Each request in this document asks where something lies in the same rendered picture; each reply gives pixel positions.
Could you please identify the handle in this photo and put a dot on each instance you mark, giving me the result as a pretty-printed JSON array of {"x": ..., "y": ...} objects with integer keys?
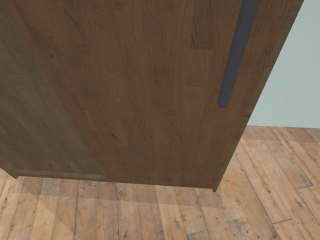
[{"x": 241, "y": 36}]

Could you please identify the wardrobe door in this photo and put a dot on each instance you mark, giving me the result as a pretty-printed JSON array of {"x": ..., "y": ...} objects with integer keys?
[
  {"x": 140, "y": 79},
  {"x": 36, "y": 133}
]

